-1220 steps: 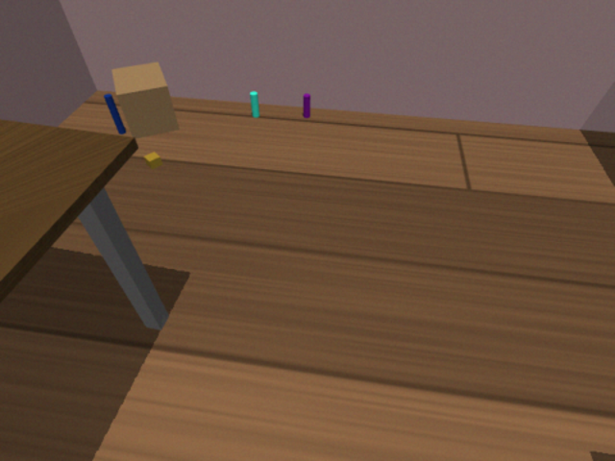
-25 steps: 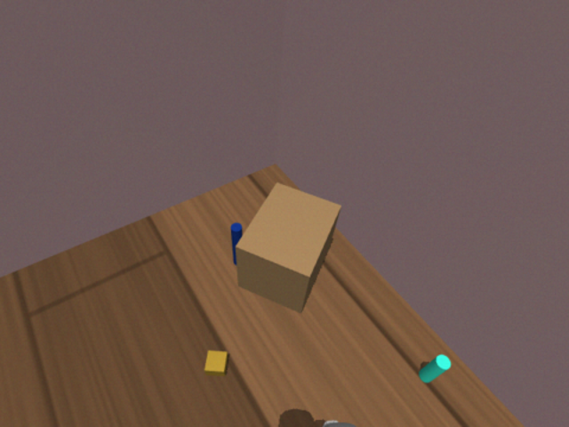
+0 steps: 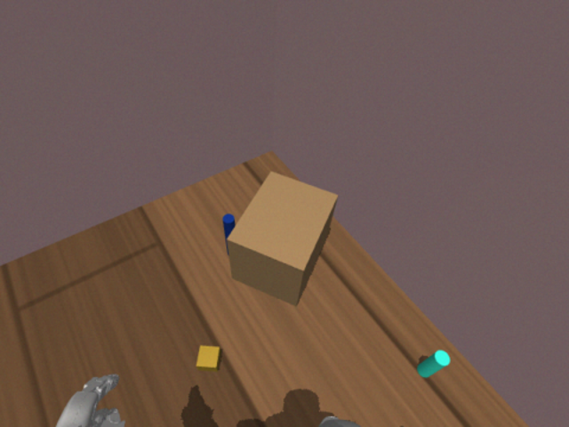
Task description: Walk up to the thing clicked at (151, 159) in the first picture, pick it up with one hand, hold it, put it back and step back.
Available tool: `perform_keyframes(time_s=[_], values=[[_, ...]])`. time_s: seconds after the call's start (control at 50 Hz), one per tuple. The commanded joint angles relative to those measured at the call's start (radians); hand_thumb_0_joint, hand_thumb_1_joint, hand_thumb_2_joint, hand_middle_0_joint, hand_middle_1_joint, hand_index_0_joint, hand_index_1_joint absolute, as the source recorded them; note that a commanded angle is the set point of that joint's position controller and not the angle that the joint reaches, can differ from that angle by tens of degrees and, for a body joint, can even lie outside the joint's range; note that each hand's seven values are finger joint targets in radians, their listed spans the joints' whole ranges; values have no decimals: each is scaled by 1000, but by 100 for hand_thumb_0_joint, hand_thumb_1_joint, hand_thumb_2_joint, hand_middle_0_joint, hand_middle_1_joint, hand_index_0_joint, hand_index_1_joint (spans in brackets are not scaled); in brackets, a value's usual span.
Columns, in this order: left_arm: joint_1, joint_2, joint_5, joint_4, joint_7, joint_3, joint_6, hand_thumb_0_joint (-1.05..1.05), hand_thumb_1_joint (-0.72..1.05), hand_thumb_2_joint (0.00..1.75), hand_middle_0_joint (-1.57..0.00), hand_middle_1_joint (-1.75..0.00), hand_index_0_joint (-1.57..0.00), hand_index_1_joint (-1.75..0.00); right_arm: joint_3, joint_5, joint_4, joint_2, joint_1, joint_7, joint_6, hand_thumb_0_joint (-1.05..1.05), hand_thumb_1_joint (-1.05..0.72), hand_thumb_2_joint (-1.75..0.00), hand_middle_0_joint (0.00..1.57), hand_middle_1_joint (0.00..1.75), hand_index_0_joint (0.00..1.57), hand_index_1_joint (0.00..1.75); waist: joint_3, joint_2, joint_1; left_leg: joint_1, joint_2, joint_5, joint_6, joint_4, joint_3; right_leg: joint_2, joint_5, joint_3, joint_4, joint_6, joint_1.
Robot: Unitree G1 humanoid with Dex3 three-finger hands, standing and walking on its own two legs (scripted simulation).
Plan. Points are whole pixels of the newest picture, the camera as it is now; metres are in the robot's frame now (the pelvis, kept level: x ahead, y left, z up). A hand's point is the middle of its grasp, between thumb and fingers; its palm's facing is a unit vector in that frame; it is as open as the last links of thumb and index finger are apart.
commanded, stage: walk up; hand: left
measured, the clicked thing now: (209, 358) +0.41 +0.22 -0.72
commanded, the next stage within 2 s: stand in 1.56 s
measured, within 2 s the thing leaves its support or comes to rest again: neither
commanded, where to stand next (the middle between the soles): +0.03 -0.02 m, yaw +0 degrees
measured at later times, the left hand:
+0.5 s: hand out of the picture +0.04 +0.23 -0.13, palm faces +0.00 -0.93 -0.37, open 7.4 cm
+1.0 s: hand out of the picture +0.05 +0.23 -0.13, palm faces -0.02 -0.94 -0.33, open 7.4 cm
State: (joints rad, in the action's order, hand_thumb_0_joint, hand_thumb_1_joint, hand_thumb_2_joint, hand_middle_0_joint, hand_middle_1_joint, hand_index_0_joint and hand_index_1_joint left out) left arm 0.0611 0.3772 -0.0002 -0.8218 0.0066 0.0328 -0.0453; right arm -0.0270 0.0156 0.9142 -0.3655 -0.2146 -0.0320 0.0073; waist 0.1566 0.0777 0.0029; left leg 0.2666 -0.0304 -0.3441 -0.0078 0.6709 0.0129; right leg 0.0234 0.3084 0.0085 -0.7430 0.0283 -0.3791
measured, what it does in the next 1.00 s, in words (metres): steps on the spot: right foot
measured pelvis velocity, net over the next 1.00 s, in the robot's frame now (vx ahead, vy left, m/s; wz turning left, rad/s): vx -0.03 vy -0.02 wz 0.00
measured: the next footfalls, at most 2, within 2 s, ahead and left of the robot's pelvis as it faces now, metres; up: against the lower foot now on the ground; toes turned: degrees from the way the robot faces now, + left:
right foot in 0.24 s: +0.00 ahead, -0.16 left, +0.00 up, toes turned -3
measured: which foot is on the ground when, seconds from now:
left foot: down 0.00-1.00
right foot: down 0.00-0.00, up 0.02-0.22, down 0.24-1.00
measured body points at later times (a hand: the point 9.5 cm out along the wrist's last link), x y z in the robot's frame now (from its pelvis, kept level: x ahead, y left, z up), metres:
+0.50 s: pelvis -0.03 -0.03 +0.01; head -0.02 -0.04 +0.46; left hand +0.04 +0.28 -0.10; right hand +0.07 -0.33 -0.11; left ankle -0.01 +0.11 -0.72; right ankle -0.03 -0.17 -0.72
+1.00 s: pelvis -0.03 -0.02 +0.03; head -0.02 -0.01 +0.48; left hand +0.05 +0.28 -0.11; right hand +0.03 -0.32 -0.10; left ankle -0.01 +0.11 -0.72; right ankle -0.03 -0.17 -0.72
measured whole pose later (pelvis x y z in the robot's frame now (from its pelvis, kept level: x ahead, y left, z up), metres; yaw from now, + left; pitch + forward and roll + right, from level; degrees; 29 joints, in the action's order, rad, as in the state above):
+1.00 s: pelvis -0.03 -0.02 +0.03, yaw +0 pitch -2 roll +0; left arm 0.08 0.36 0.00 -1.14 0.01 0.01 0.01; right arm -0.01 0.00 1.12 -0.35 -0.12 0.02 0.00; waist 0.06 0.01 0.01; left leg 0.17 0.02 -0.17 0.02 0.38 -0.03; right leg 0.03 0.19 -0.03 -0.35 -0.04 -0.13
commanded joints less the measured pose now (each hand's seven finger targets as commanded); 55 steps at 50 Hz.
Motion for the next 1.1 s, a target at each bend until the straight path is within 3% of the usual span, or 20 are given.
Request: perform_keyframes(time_s=[0.0, 0.02, 0.04, 0.08, 0.16, 0.2, 0.22, 0.24, 0.26, 0.28, 0.3, 0.32, 0.36, 0.4, 0.42, 0.46, 0.48, 0.68, 0.8, 1.08], values=[[10, 221, 1, 49, -19, 77, -11, 0, 90, 90, -20, -30, -20, -30, -100, 16, -93, -391, 14, -9, 43, 0, -90, -90, 20, 30, 20, 30, -127, -299, 18, 63, 477, 436, -311, -331, -566, -36, 322, -134, -310, -6, -3], [15, 232, 0, 38, -13, 80, -10, 0, 90, 90, -20, -30, -20, -30, -96, 16, -96, -347, 33, -13, 45, 0, -90, -90, 20, 30, 20, 30, -95, -232, 1, 72, 442, 459, -314, -308, -497, -21, 292, -151, -346, -5, 3], [22, 213, 0, 29, -5, 82, -7, 0, 90, 90, -20, -30, -20, -30, -83, 12, -105, -315, 36, -17, 44, 0, -90, -90, 20, 30, 20, 30, -101, -198, -8, 35, 357, 508, -267, -264, -352, -40, 269, -163, -335, 4, -16], [48, 190, -11, 9, 1, 78, 4, 0, 90, 90, -20, -30, -20, -30, -69, 10, -107, -268, 42, -17, 47, 0, -90, -90, 20, 30, 20, 30, -139, -207, -25, -50, 271, 574, -194, -208, -212, -62, 211, -145, -294, 8, -47], [55, 156, -9, -21, 0, 59, 43, 0, 90, 90, -20, -30, -20, -30, -65, 13, -99, -262, 39, 2, 25, 0, -90, -90, 20, 30, 20, 30, -235, -283, -1, -169, 212, 536, -162, -98, -141, -37, 158, -8, 138, -24, 98], [134, 162, -2, -78, -13, 62, 65, 0, 90, 90, -20, -30, -20, -30, -60, 3, -101, -252, 55, 10, 2, 0, -90, -90, 20, 30, 20, 30, -261, -246, -28, -141, 163, 489, -110, 19, -75, -46, -98, 15, 395, -15, 229], [136, 205, 8, -87, -21, 70, 75, 0, 90, 90, -20, -30, -20, -30, -49, -11, -104, -226, 52, 13, -5, 0, -90, -90, 20, 30, 20, 30, -269, -198, -27, -52, 149, 430, -76, 36, -82, -16, -218, -55, 357, 2, 311], [131, 239, 23, -89, -28, 71, 85, 0, 90, 90, -20, -30, -20, -30, -38, -20, -114, -192, 49, 18, -7, 0, -90, -90, 20, 30, 20, 30, -261, -99, -21, 96, 118, 273, -43, 79, -86, 90, -307, -221, 342, 35, 391], [87, 294, 22, -81, -30, 72, 89, 0, 90, 90, -20, -30, -20, -30, -31, -20, -113, -172, 54, 18, -13, 0, -90, -90, 20, 30, 20, 30, -221, -11, -7, 155, 57, -34, -16, 68, -59, 266, -236, -418, 374, 130, 299], [22, 336, 21, -64, -26, 73, 88, 0, 90, 90, -20, -30, -20, -30, -50, -14, -82, -211, 48, 11, -19, 0, -90, -90, 20, 30, 20, 30, -189, 50, -1, 18, 78, -183, -6, 139, -76, 332, -227, -469, 362, 216, 110], [-21, 295, 16, -57, -22, 63, 85, 0, 90, 90, -20, -30, -20, -30, -59, -11, -56, -223, 39, 16, -19, 0, -90, -90, 20, 30, 20, 30, -128, 33, 33, -67, 90, -153, -9, 116, -88, 292, -173, -403, 362, 196, -10], [-43, 262, 17, -56, -17, 52, 85, 0, 90, 90, -20, -30, -20, -30, -56, -17, -44, -217, 32, 24, -11, 0, -90, -90, 20, 30, 20, 30, -119, 30, 54, -73, 86, -114, -19, -22, -79, 216, -140, -284, 337, 131, 17], [-43, 219, 5, -75, -19, 43, 85, 0, 90, 90, -20, -30, -20, -30, -52, -22, -21, -214, 43, 30, 8, 0, -90, -90, 20, 30, 20, 30, -139, 21, 43, -119, 118, 269, -41, -177, -136, 111, -216, -156, 269, 28, 61], [29, 200, 2, -99, -14, 33, 84, 0, 90, 90, -20, -30, -20, -30, -50, -9, -29, -231, 99, 30, 15, 0, -90, -90, 20, 30, 20, 30, -170, -12, -6, -140, 169, 300, -72, -215, -177, 62, -181, -118, 260, 5, 90], [60, 205, -2, -126, -14, 33, 85, 0, 90, 90, -20, -30, -20, -30, -43, -15, -23, -231, 128, 34, 14, 0, -90, -90, 20, 30, 20, 30, -167, -1, -27, -103, 154, 224, -71, -182, -161, 68, -76, -132, 324, 7, 118], [-8, 220, 6, -135, -14, 36, 91, 0, 90, 90, -20, -30, -20, -30, -33, -15, 8, -200, 118, 42, 7, 0, -90, -90, 20, 30, 20, 30, -125, 24, 5, -91, 102, 147, -28, -207, -102, 113, -28, -190, 398, 17, 112], [-29, 223, 7, -133, -13, 36, 92, 0, 90, 90, -20, -30, -20, -30, -34, -12, 20, -206, 109, 42, 7, 0, -90, -90, 20, 30, 20, 30, -139, 4, 18, -114, 102, 138, -24, -230, -97, 123, -39, -193, 389, 21, 113], [-24, 192, 1, -210, -7, 25, 83, 0, 90, 90, -20, -30, -20, -30, -22, -9, 100, -200, 154, 44, 17, 0, -90, -90, 20, 30, 20, 30, -126, -83, -14, -49, 139, 40, -19, -379, -155, 78, 0, -124, 445, -1, 212], [-31, 189, 2, -234, -7, 23, 84, 0, 90, 90, -20, -30, -20, -30, -21, -9, 123, -194, 161, 41, 22, 0, -90, -90, 20, 30, 20, 30, -176, -111, -12, -72, 145, 161, -15, -385, -143, 82, -141, -103, 438, -10, 275], [-37, 190, 4, -270, -13, 12, 82, 0, 90, 90, -20, -30, -20, -30, -26, -17, 150, -196, 164, 36, 12, 0, -90, -90, 20, 30, 20, 30, -201, -91, 3, -146, 141, 297, -12, -360, -121, 92, -231, -87, 458, -22, 270]])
